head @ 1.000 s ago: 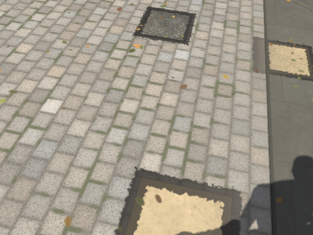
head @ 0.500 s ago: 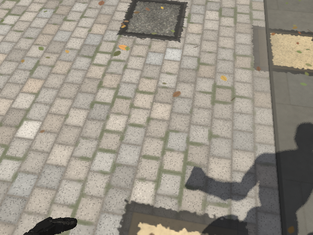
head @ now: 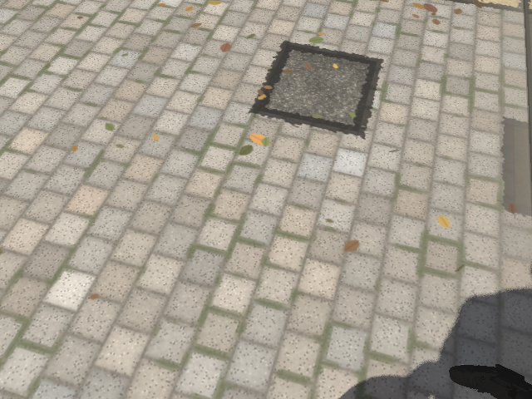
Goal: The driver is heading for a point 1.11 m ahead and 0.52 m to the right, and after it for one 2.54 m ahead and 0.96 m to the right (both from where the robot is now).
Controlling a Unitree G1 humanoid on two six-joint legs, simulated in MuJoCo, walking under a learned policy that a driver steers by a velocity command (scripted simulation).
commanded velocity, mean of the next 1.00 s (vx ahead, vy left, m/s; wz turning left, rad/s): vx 0.50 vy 0.00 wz -0.47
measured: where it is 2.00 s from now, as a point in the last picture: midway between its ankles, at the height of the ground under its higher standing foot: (463, 240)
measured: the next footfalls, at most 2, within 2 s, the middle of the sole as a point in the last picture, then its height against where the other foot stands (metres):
right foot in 0.52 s outside the picture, level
left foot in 1.00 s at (324, 289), level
